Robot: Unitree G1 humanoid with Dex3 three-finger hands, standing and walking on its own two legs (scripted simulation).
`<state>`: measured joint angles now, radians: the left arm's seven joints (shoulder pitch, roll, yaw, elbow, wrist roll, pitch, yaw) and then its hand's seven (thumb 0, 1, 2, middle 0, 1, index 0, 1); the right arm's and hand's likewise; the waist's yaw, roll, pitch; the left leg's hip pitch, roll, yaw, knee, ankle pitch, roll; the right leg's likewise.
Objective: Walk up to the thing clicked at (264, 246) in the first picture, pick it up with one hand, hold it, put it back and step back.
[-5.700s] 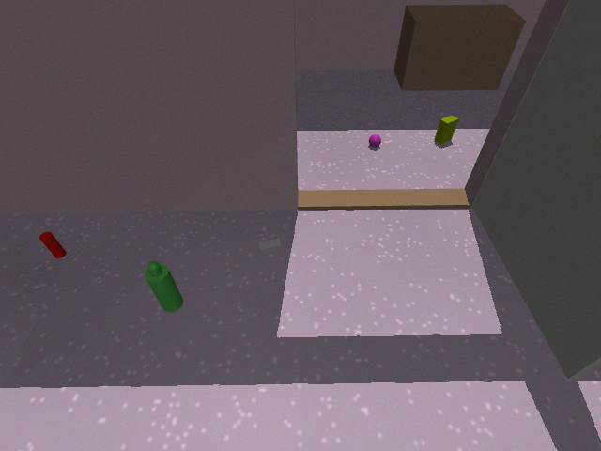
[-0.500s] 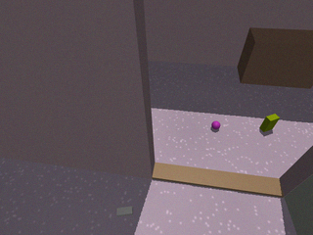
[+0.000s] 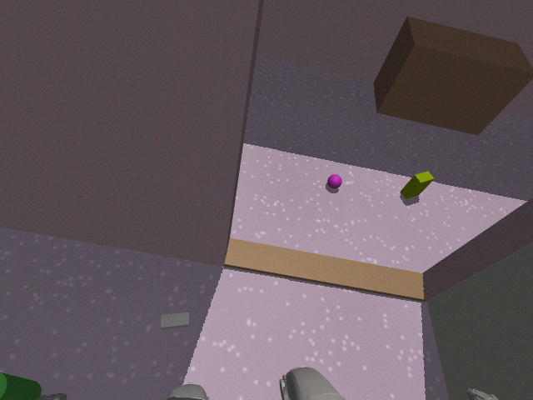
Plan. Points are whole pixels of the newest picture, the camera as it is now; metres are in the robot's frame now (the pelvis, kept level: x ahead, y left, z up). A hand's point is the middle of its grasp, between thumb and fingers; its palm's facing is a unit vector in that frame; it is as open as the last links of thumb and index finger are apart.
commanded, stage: walk up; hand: left
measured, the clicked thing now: (175, 320) +0.40 +0.23 -0.75
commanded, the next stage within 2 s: none
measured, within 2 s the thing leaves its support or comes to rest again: neither
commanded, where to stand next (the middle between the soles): +0.06 -0.03 m, yaw +5 degrees
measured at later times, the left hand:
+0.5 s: hand out of the picture +0.04 +0.26 -0.13, palm faces +0.05 -0.90 -0.44, open 7.4 cm
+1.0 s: hand out of the picture +0.04 +0.24 -0.20, palm faces +0.02 -0.95 -0.30, open 7.4 cm
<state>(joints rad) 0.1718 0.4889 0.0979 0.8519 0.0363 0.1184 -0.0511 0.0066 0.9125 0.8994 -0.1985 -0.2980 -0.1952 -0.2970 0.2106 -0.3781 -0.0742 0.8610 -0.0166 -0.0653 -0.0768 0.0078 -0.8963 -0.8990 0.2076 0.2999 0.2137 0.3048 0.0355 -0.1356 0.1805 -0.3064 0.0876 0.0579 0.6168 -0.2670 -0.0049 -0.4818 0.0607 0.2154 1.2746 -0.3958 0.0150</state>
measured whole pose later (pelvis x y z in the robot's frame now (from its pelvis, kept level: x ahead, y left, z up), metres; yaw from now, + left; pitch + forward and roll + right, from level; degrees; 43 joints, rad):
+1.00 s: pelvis -0.03 -0.04 -0.02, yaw +3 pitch -2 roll -1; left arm 0.19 0.48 0.08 0.84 0.00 0.09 -0.04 0.01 0.91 0.90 -0.20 -0.30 -0.20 -0.30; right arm 0.27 -0.46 -0.07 0.79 -0.03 -0.04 -0.06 0.01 -0.90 -0.90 0.20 0.30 0.21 0.30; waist 0.00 -0.14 0.19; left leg -0.42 0.10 -0.04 0.78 -0.33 -0.03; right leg -0.49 0.00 0.15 1.10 -0.42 0.03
